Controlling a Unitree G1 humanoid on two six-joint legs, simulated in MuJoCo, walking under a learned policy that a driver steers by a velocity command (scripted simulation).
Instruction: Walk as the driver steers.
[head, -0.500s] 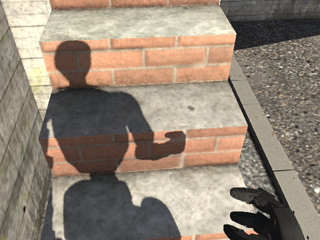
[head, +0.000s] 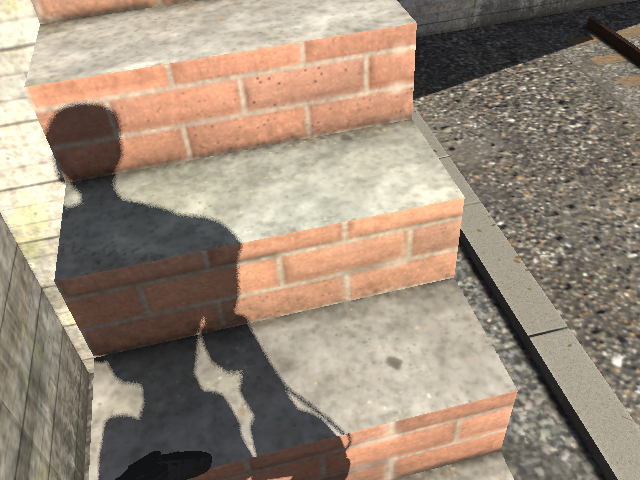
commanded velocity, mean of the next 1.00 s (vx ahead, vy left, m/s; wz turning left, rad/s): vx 0.50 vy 0.00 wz -0.04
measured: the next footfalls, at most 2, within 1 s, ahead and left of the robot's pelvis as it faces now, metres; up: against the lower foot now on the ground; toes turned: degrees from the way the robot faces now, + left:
right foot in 0.20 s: +0.14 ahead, -0.13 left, +0.00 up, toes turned -1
left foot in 0.60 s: +0.35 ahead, +0.13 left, +0.19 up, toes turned -1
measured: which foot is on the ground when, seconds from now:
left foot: down 0.00-0.24, up 0.26-0.58, down 0.60-1.00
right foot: up 0.00-0.18, down 0.20-0.64, up 0.66-1.00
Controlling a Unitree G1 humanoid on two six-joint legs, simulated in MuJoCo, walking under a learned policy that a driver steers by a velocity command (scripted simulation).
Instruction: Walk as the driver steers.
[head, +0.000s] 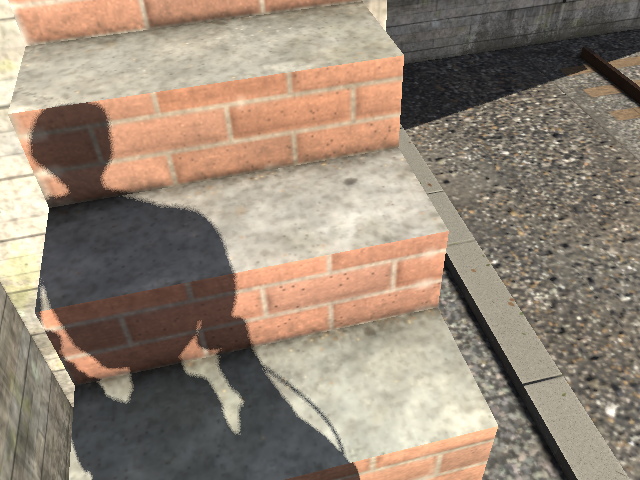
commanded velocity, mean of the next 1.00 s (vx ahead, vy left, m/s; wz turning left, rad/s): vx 0.30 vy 0.00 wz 0.00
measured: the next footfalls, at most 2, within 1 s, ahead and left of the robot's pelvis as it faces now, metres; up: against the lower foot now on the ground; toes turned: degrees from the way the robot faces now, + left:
right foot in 0.06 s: +0.09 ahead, -0.09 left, +0.00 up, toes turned -3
left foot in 0.50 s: +0.27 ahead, +0.18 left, +0.19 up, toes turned +7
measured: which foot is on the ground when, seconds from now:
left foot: down 0.00-0.08, up 0.10-0.48, down 0.50-1.00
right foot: up 0.00-0.04, down 0.06-0.56, up 0.58-0.96, down 0.98-1.00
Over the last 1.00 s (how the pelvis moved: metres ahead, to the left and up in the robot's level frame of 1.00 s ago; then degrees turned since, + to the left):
0.28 0.04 0.22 -2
